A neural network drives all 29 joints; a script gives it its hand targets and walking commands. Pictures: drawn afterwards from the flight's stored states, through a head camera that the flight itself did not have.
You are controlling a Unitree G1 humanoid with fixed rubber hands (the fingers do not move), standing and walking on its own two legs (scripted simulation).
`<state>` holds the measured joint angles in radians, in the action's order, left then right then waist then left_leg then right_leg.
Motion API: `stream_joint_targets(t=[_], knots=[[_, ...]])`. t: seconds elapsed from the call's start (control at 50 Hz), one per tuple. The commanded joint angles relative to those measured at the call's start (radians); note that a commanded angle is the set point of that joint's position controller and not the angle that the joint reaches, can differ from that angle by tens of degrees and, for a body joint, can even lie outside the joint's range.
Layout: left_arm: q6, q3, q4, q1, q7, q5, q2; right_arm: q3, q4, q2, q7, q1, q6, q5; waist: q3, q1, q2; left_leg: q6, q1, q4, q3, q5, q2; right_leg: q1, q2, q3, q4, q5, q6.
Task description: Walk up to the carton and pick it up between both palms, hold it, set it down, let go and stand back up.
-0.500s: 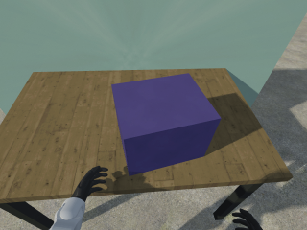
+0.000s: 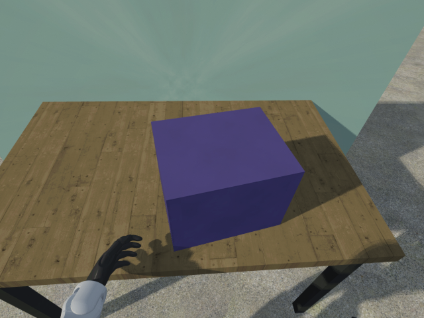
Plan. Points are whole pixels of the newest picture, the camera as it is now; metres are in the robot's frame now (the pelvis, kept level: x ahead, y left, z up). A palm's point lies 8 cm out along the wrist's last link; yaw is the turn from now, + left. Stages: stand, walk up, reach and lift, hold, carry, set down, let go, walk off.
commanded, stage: stand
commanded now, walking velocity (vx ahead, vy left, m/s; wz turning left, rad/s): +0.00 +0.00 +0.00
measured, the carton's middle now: (218, 175) +0.44 -0.01 +0.00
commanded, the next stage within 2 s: none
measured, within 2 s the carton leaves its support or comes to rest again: neither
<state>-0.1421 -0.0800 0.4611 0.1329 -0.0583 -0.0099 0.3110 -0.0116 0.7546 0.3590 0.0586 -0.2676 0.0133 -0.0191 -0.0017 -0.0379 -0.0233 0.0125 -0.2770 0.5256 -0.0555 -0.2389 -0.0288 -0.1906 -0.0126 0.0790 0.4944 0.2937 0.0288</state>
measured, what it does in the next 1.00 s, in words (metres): stands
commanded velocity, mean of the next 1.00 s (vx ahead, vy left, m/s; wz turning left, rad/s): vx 0.00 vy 0.00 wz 0.00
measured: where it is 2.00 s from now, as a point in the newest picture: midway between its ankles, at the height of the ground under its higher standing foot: outside the picture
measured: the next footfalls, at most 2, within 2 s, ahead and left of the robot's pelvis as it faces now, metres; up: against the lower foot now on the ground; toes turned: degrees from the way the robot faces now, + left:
none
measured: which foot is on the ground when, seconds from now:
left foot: down 0.00-1.00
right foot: down 0.00-1.00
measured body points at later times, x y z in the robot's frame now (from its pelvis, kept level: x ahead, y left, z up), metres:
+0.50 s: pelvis +0.00 -0.01 +0.00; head -0.01 +0.01 +0.45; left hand +0.24 +0.22 -0.03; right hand +0.10 -0.31 -0.09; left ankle +0.03 +0.14 -0.74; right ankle -0.02 -0.10 -0.74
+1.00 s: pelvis +0.00 -0.01 +0.01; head +0.00 -0.01 +0.46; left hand +0.25 +0.22 -0.03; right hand +0.07 -0.32 -0.11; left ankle +0.03 +0.14 -0.74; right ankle -0.02 -0.10 -0.74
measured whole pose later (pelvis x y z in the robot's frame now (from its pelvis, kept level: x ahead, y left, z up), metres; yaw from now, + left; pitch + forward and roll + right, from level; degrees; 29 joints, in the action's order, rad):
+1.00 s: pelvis +0.00 -0.01 +0.01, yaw +1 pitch -1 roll -1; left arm -0.14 -0.03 0.62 0.03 -0.06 0.00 0.31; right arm -0.01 0.92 0.38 0.04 -0.22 0.01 -0.02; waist 0.02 -0.05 0.01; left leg 0.03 -0.21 0.42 -0.06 -0.19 -0.06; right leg -0.12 -0.03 0.10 0.38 0.24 0.05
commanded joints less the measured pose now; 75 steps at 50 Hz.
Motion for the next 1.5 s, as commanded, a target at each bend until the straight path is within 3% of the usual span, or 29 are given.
stream_joint_targets(t=[0.0, 0.04, 0.12, 0.14, 0.18, 0.26, 0.32, 0.38, 0.44, 0.52, 0.6, 0.62, 0.68, 0.72, 0.8, 0.86, 0.9, 0.98, 1.02, 1.04, 1.06, 1.08, 1.2, 1.22, 1.24, 1.34, 1.36, 1.38, 1.48], knots=[[0.064, 0.15, 0.103, 0.002, 0.08, -0.012, 0.262, -0.062, -0.066, 0.196, -0.018, 0.025, 0.019, -0.002, -0.021, 0.013, -0.074, -0.079, 0.036, -0.05, -0.057, 0.176, -0.076, -0.001, 0.123, -0.104, -0.132, -0.092, 0.0], [0.07, 0.137, 0.095, -0.054, 0.067, -0.014, 0.227, -0.063, -0.084, 0.21, -0.027, 0.075, 0.02, -0.011, 0.026, 0.008, -0.015, -0.077, 0.014, -0.045, -0.048, 0.115, -0.062, -0.039, 0.115, -0.11, -0.142, -0.073, 0.003], [0.06, 0.149, 0.11, -0.03, 0.072, -0.013, 0.242, -0.069, -0.063, 0.208, -0.026, 0.067, 0.016, -0.002, 0.076, 0.027, -0.107, -0.079, -0.004, -0.066, -0.067, 0.065, -0.064, -0.048, 0.116, -0.134, -0.191, 0.029, 0.005], [0.057, 0.153, 0.118, -0.028, 0.075, -0.022, 0.251, -0.071, -0.059, 0.216, -0.024, 0.087, 0.016, -0.004, 0.029, 0.013, -0.06, -0.062, 0.021, -0.051, -0.048, 0.082, -0.059, -0.056, 0.127, -0.132, -0.193, 0.03, 0.002], [0.066, 0.155, 0.126, -0.032, 0.072, -0.013, 0.257, -0.062, -0.057, 0.198, -0.015, 0.054, 0.017, 0.004, -0.025, 0.002, -0.091, -0.072, 0.044, -0.048, -0.04, 0.092, -0.058, -0.009, 0.129, -0.129, -0.199, 0.024, 0.007], [0.061, 0.147, 0.145, -0.029, 0.073, -0.009, 0.221, -0.066, -0.034, 0.216, -0.027, 0.074, 0.022, -0.009, -0.009, 0.018, -0.016, -0.068, 0.026, -0.069, -0.051, 0.161, -0.069, 0.023, 0.117, -0.098, -0.16, -0.126, 0.003], [0.067, 0.155, 0.158, -0.02, 0.068, -0.012, 0.251, -0.059, -0.031, 0.196, -0.022, 0.086, 0.02, 0.003, 0.003, 0.018, -0.11, -0.066, 0.04, -0.084, -0.057, 0.16, -0.074, 0.021, 0.109, -0.081, -0.163, -0.118, -0.013], [0.073, 0.152, 0.187, -0.008, 0.071, -0.006, 0.236, -0.062, -0.003, 0.231, -0.026, 0.09, 0.022, 0.006, -0.025, 0.037, -0.019, -0.067, 0.045, -0.073, -0.049, 0.15, -0.075, 0.044, 0.12, -0.1, -0.169, -0.075, 0.007], [0.07, 0.154, 0.174, -0.062, 0.064, -0.013, 0.271, -0.049, -0.015, 0.203, -0.029, 0.104, 0.022, 0.004, 0.027, 0.021, -0.081, -0.058, 0.029, -0.11, -0.061, 0.111, -0.071, -0.004, 0.112, -0.086, -0.16, -0.036, 0.001], [0.074, 0.147, 0.198, -0.045, 0.06, -0.009, 0.237, -0.059, 0.015, 0.24, -0.041, 0.092, 0.024, 0.0, 0.048, 0.022, -0.021, -0.054, 0.042, -0.108, -0.06, 0.15, -0.081, -0.012, 0.114, -0.103, -0.194, -0.052, 0.001], [0.076, 0.153, 0.229, -0.033, 0.067, -0.008, 0.235, -0.056, 0.028, 0.22, -0.034, 0.098, 0.023, 0.004, 0.024, 0.044, -0.066, -0.055, 0.007, -0.116, -0.071, 0.105, -0.085, 0.039, 0.131, -0.109, -0.201, 0.017, 0.013], [0.077, 0.16, 0.229, -0.072, 0.063, -0.015, 0.258, -0.046, 0.052, 0.21, -0.039, 0.098, 0.024, 0.003, 0.029, 0.012, -0.05, -0.058, 0.006, -0.113, -0.064, 0.098, -0.077, 0.025, 0.133, -0.118, -0.204, -0.003, 0.009], [0.08, 0.167, 0.238, -0.077, 0.056, -0.01, 0.26, -0.044, 0.051, 0.208, -0.034, 0.107, 0.029, 0.004, -0.001, 0.033, -0.051, -0.047, 0.055, -0.11, -0.05, 0.126, -0.072, 0.027, 0.126, -0.115, -0.221, 0.02, 0.002], [0.079, 0.15, 0.223, -0.117, 0.056, -0.008, 0.221, -0.052, 0.074, 0.228, -0.037, 0.078, 0.028, 0.003, 0.06, 0.015, -0.084, -0.049, 0.028, -0.123, -0.06, 0.122, -0.078, -0.021, 0.124, -0.119, -0.231, -0.006, 0.003], [0.084, 0.162, 0.251, -0.096, 0.059, -0.003, 0.246, -0.058, 0.061, 0.228, -0.034, 0.131, 0.025, 0.01, 0.043, 0.026, -0.026, -0.048, 0.025, -0.111, -0.057, 0.103, -0.076, 0.024, 0.123, -0.119, -0.229, -0.003, 0.006], [0.08, 0.174, 0.246, -0.095, 0.061, -0.006, 0.292, -0.045, 0.085, 0.196, -0.034, 0.067, 0.012, 0.005, 0.048, 0.016, -0.115, -0.051, 0.02, -0.142, -0.043, 0.072, -0.076, 0.038, 0.147, -0.133, -0.269, 0.073, -0.014], [0.085, 0.162, 0.256, -0.087, 0.059, -0.005, 0.24, -0.051, 0.087, 0.217, -0.036, 0.111, 0.018, 0.004, 0.006, 0.019, -0.048, -0.052, 0.054, -0.117, -0.04, 0.12, -0.075, 0.05, 0.129, -0.103, -0.236, -0.013, 0.007], [0.084, 0.162, 0.269, -0.083, 0.063, 0.001, 0.24, -0.046, 0.101, 0.227, -0.037, 0.081, 0.029, 0.003, -0.009, 0.01, -0.051, -0.047, 0.058, -0.153, -0.07, 0.186, -0.097, 0.09, 0.115, -0.074, -0.197, -0.11, -0.001], [0.089, 0.159, 0.274, -0.062, 0.064, -0.005, 0.245, -0.042, 0.117, 0.236, -0.036, 0.069, 0.019, 0.01, 0.008, 0.03, -0.122, -0.05, 0.053, -0.138, -0.069, 0.249, -0.095, 0.09, 0.114, -0.057, -0.182, -0.215, -0.005], [0.088, 0.158, 0.267, -0.065, 0.069, 0.003, 0.239, -0.045, 0.112, 0.232, -0.041, 0.098, 0.019, 0.001, 0.009, 0.03, -0.039, -0.049, 0.05, -0.134, -0.056, 0.23, -0.089, 0.094, 0.127, -0.091, -0.192, -0.211, -0.007], [0.089, 0.166, 0.264, -0.108, 0.063, -0.002, 0.24, -0.041, 0.113, 0.231, -0.044, 0.107, 0.019, 0.007, 0.011, 0.024, -0.079, -0.039, 0.05, -0.141, -0.054, 0.2, -0.093, 0.08, 0.12, -0.067, -0.197, -0.167, -0.011], [0.092, 0.157, 0.283, -0.075, 0.059, 0.006, 0.235, -0.041, 0.107, 0.229, -0.039, 0.118, 0.021, 0.004, 0.003, 0.044, -0.074, -0.047, 0.052, -0.128, -0.059, 0.184, -0.095, 0.083, 0.125, -0.07, -0.19, -0.116, -0.004], [0.095, 0.171, 0.315, -0.086, 0.062, 0.0, 0.24, -0.034, 0.145, 0.23, -0.041, 0.12, 0.013, 0.0, 0.09, 0.037, -0.061, -0.048, 0.016, -0.164, -0.055, 0.108, -0.093, 0.035, 0.128, -0.099, -0.242, -0.021, -0.001], [0.093, 0.167, 0.306, -0.087, 0.064, -0.001, 0.263, -0.032, 0.131, 0.216, -0.034, 0.092, 0.014, 0.005, 0.076, 0.025, -0.098, -0.041, 0.045, -0.164, -0.058, 0.124, -0.082, 0.023, 0.13, -0.107, -0.241, -0.018, -0.005], [0.096, 0.163, 0.302, -0.091, 0.062, -0.001, 0.245, -0.043, 0.14, 0.239, -0.037, 0.123, 0.014, 0.005, 0.051, 0.036, -0.056, -0.044, 0.054, -0.146, -0.036, 0.127, -0.085, 0.033, 0.139, -0.108, -0.233, 0.017, 0.007], [0.087, 0.178, 0.316, -0.077, 0.064, -0.01, 0.275, -0.043, 0.155, 0.212, -0.034, 0.13, 0.008, 0.011, 0.042, 0.034, -0.05, -0.045, 0.049, -0.149, -0.038, 0.158, -0.084, 0.075, 0.147, -0.097, -0.236, -0.178, -0.017], [0.095, 0.171, 0.313, -0.103, 0.066, -0.007, 0.254, -0.035, 0.143, 0.19, -0.041, 0.125, 0.005, 0.01, 0.01, 0.012, -0.067, -0.051, 0.055, -0.153, -0.045, 0.167, -0.088, 0.113, 0.139, -0.081, -0.221, -0.195, -0.007], [0.091, 0.17, 0.304, -0.092, 0.062, -0.005, 0.261, -0.034, 0.145, 0.213, -0.039, 0.133, 0.007, 0.006, 0.007, 0.033, -0.072, -0.044, 0.063, -0.14, -0.03, 0.195, -0.091, 0.093, 0.145, -0.077, -0.206, -0.208, -0.007], [0.093, 0.181, 0.31, -0.131, 0.072, -0.014, 0.283, -0.035, 0.147, 0.204, -0.033, 0.167, 0.009, 0.015, 0.048, 0.021, -0.072, -0.039, 0.046, -0.151, -0.025, 0.133, -0.085, 0.068, 0.141, -0.085, -0.253, -0.103, -0.026]])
